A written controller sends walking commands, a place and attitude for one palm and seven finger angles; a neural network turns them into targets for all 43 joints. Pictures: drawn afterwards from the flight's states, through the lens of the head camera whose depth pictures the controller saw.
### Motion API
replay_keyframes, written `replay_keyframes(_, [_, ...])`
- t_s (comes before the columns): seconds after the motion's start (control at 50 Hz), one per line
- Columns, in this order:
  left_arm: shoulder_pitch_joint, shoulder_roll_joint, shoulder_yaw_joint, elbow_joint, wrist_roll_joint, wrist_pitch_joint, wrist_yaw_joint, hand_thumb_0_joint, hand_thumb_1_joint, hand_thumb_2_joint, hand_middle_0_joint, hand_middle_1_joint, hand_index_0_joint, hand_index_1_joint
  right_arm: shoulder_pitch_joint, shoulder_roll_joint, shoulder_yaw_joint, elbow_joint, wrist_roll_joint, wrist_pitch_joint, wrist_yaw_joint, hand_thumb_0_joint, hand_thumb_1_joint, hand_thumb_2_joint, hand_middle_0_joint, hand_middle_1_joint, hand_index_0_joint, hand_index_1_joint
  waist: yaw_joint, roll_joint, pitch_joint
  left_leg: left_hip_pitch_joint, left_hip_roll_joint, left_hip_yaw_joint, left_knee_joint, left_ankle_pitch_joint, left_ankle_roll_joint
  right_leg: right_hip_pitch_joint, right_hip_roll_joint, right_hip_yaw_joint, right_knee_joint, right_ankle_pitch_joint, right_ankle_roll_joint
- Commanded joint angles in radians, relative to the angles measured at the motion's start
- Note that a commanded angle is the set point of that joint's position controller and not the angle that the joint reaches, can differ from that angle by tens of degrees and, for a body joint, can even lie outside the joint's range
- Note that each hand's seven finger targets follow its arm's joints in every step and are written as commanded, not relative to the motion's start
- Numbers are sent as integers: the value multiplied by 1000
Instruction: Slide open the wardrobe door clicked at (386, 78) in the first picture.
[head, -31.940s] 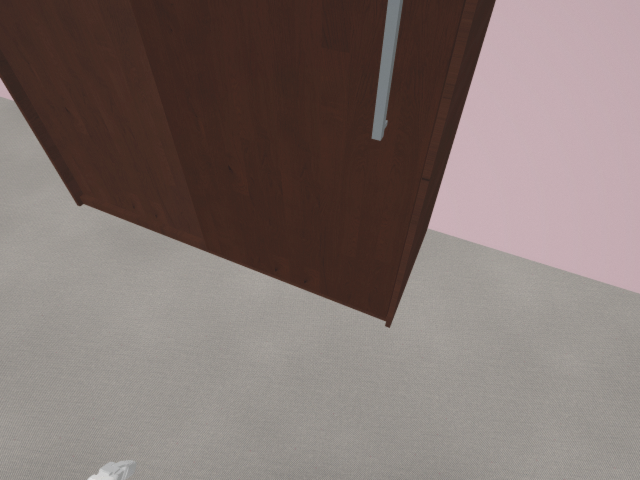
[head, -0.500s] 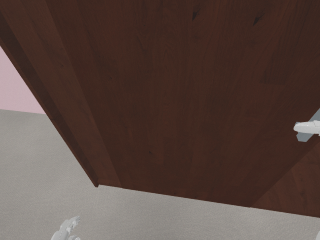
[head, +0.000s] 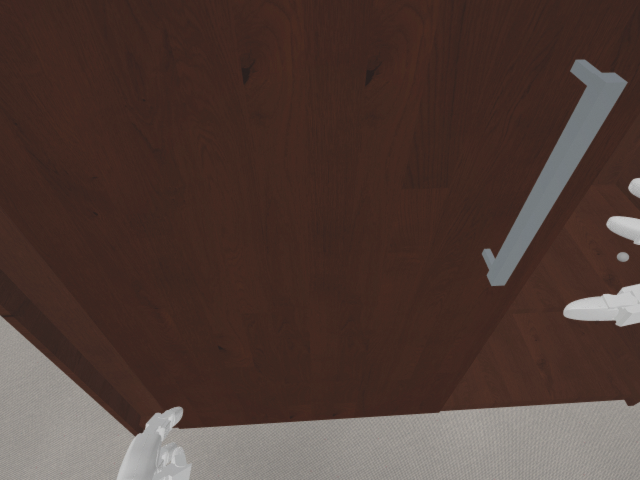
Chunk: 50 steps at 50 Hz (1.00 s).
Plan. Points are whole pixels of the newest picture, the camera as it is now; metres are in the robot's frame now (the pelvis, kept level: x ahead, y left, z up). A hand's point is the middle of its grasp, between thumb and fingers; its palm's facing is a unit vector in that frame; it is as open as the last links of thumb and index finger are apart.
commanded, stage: slip the hand off the handle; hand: right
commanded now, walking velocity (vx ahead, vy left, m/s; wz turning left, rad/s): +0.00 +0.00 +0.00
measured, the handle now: (531, 192) +0.42 -0.26 +0.16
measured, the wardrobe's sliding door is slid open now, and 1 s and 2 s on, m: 0.63 0.63 0.63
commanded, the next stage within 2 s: draw the hand back to the body in 1.34 s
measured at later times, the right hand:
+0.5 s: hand out of the picture +0.24 -0.29 +0.19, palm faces +0.40 +0.91 -0.10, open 14.7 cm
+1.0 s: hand (635, 282) +0.28 -0.31 +0.17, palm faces +0.35 +0.93 -0.09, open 14.7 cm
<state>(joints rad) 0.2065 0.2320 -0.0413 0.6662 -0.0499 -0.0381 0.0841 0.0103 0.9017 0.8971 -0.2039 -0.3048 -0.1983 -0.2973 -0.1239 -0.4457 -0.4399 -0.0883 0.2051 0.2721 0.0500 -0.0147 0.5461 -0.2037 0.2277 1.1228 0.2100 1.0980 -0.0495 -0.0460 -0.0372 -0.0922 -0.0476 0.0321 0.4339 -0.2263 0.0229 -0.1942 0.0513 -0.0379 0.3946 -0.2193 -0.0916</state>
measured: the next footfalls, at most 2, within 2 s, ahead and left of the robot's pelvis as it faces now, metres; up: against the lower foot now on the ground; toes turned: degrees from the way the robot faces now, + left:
none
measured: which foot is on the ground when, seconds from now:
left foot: down 0.00-1.00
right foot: down 0.00-1.00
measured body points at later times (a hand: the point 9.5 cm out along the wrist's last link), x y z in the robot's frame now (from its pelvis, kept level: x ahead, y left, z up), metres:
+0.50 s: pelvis -0.10 +0.06 -0.02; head -0.12 +0.06 +0.43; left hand +0.05 +0.31 -0.11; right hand +0.22 -0.34 +0.20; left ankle -0.09 +0.13 -0.75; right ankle -0.01 -0.04 -0.75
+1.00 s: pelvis -0.08 +0.01 -0.02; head -0.09 +0.00 +0.43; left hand +0.02 +0.27 -0.12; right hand +0.25 -0.35 +0.18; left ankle -0.09 +0.13 -0.75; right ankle -0.01 -0.04 -0.75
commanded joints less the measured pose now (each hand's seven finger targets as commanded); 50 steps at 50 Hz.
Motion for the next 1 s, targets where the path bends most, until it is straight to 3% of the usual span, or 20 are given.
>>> replay_keyframes(0.0, [-72, 150, 56, -122, 1, -70, 24, 0, 900, 900, -200, -300, -200, -300, -255, -225, -44, -190, 49, -117, 72, 0, 550, -200, 250, 1150, 250, 1150, 33, -44, -226, -167, -5, -2, -41, 228, 5, 351, -128, 129, 75, 786, 141])
replay_keyframes(0.04, [-64, 157, 54, -110, 1, -63, 28, 0, 900, 900, -200, -300, -200, -300, -284, -314, -117, -164, 52, -128, 79, 0, 550, -200, 250, 1150, 250, 1150, 16, -59, -248, -115, 4, -7, -29, 359, 10, 310, -108, 105, 91, 770, 138])
replay_keyframes(0.1, [-76, 146, 48, -120, -7, -59, 29, 0, 900, 900, -200, -300, -200, -300, -292, -309, -123, -116, 53, -144, 95, 0, 550, -200, 250, 1150, 250, 1150, 15, -34, -273, -99, 4, -1, -14, 393, 6, 280, -91, 96, 102, 711, 132])
replay_keyframes(0.14, [-84, 144, 42, -125, -10, -60, 32, 0, 900, 900, -200, -300, -200, -300, -318, -317, -118, -116, 51, -163, 106, 0, 550, -200, 250, 1150, 250, 1150, 14, -62, -266, -101, 3, -5, -14, 378, 10, 269, -86, 91, 103, 655, 128])
replay_keyframes(0.24, [-73, 164, 33, -101, -18, -62, 54, 0, 900, 900, -200, -300, -200, -300, -507, -363, -97, 102, 38, -183, 141, 0, 550, -200, 250, 1150, 250, 1150, 58, -64, -164, -193, 10, -21, -41, 236, 12, 185, -70, 80, 92, 334, 87])
replay_keyframes(0.3, [-78, 167, 28, -101, -30, -71, 68, 0, 900, 900, -200, -300, -200, -300, -604, -394, -75, 273, 18, -195, 159, 0, 550, -200, 250, 1150, 250, 1150, 77, 12, -115, -244, 23, -46, -68, 61, -3, 88, -65, 79, 75, 98, 53])
replay_keyframes(0.34, [-78, 169, 22, -93, -30, -80, 69, 0, 900, 900, -200, -300, -200, -300, -713, -429, -56, 350, 0, -227, 153, 0, 550, -200, 250, 1150, 250, 1150, 86, -26, -71, -267, 41, -87, -100, -86, -2, 22, -64, 77, 76, -37, 50])
replay_keyframes(0.36, [-79, 168, 26, -90, -31, -85, 66, 0, 900, 900, -200, -300, -200, -300, -763, -469, -71, 382, -10, -247, 146, 0, 550, -200, 250, 1150, 250, 1150, 86, -51, -90, -265, 55, -119, -112, -154, -2, -5, -64, 83, 87, -78, 52])
replay_keyframes(0.42, [-76, 169, 31, -75, -32, -89, 53, 0, 900, 900, -200, -300, -200, -300, -830, -507, -61, 525, -28, -296, 133, 0, 550, -200, 250, 1150, 250, 1150, 86, -51, -71, -268, 98, -214, -134, -359, -6, -134, -62, 87, 146, -144, 67])
replay_keyframes(0.48, [-50, 180, 43, -67, -32, -88, 35, 0, 900, 900, -200, -300, -200, -300, -841, -587, -111, 630, -42, -337, 130, 0, 550, -200, 250, 1150, 250, 1150, 70, -17, -110, -234, 135, -275, -107, -393, -19, -240, -72, 95, 201, -148, 74])
replay_keyframes(0.5, [-50, 181, 44, -70, -35, -87, 30, 0, 900, 900, -200, -300, -200, -300, -854, -572, -91, 654, -41, -344, 136, 0, 550, -200, 250, 1150, 250, 1150, 75, -22, -109, -236, 145, -290, -97, -386, -24, -263, -74, 95, 213, -148, 76])
replay_keyframes(0.54, [-24, 193, 53, -68, -34, -83, 21, 0, 900, 900, -200, -300, -200, -300, -825, -636, -146, 704, -48, -360, 140, 0, 550, -200, 250, 1150, 250, 1150, 59, 2, -146, -211, 148, -300, -65, -377, -26, -310, -77, 103, 234, -152, 76])
replay_keyframes(0.6, [-10, 194, 58, -78, -41, -83, 16, 0, 900, 900, -200, -300, -200, -300, -805, -598, -117, 703, -46, -378, 150, 0, 550, -200, 250, 1150, 250, 1150, 58, -4, -147, -244, 139, -300, -42, -391, -26, -318, -78, 101, 243, -163, 74])
replay_keyframes(0.66, [6, 203, 70, -81, -42, -86, 18, 0, 900, 900, -200, -300, -200, -300, -750, -619, -153, 673, -38, -391, 147, 0, 550, -200, 250, 1150, 250, 1150, 46, 20, -156, -263, 122, -285, -23, -393, -23, -307, -80, 106, 247, -166, 66])
replay_keyframes(0.68, [5, 200, 71, -85, -43, -91, 20, 0, 900, 900, -200, -300, -200, -300, -764, -581, -120, 631, -35, -396, 147, 0, 550, -200, 250, 1150, 250, 1150, 52, 14, -150, -287, 112, -274, -25, -405, -20, -284, -79, 105, 242, -169, 64])
replay_keyframes(0.76, [11, 200, 76, -85, -40, -111, 33, 0, 900, 900, -200, -300, -200, -300, -705, -561, -131, 527, -24, -389, 123, 0, 550, -200, 250, 1150, 250, 1150, 41, -36, -145, -341, 72, -221, -18, -406, 2, -200, -84, 119, 208, -182, 56])
replay_keyframes(0.82, [5, 197, 73, -96, -35, -141, 41, 0, 900, 900, -200, -300, -200, -300, -701, -515, -119, 371, -18, -384, 102, 0, 550, -200, 250, 1150, 250, 1150, 38, -101, -180, -369, 24, -114, 19, -272, 16, -65, -94, 158, 126, -200, 49])
replay_keyframes(0.86, [5, 202, 69, -108, -28, -163, 46, 0, 900, 900, -200, -300, -200, -300, -624, -533, -161, 280, -16, -371, 83, 0, 550, -200, 250, 1150, 250, 1150, 22, -123, -233, -345, 1, -54, 48, -155, 20, 21, -104, 188, 84, -149, 54])
replay_keyframes(0.92, [-1, 191, 57, -118, -21, -197, 51, 0, 900, 900, -200, -300, -200, -300, -574, -435, -115, 173, -8, -342, 75, 0, 550, -200, 250, 1150, 250, 1150, 27, -162, -232, -360, -17, -5, 58, -52, 19, 151, -127, 233, 38, -7, 92])
replay_keyframes(0.98, [-10, 186, 50, -124, -18, -215, 48, 0, 900, 900, -200, -300, -200, -300, -524, -367, -79, 95, 2, -292, 70, 0, 550, -200, 250, 1150, 250, 1150, 24, -154, -238, -358, -13, 4, 53, -2, 10, 220, -144, 256, 34, 159, 125])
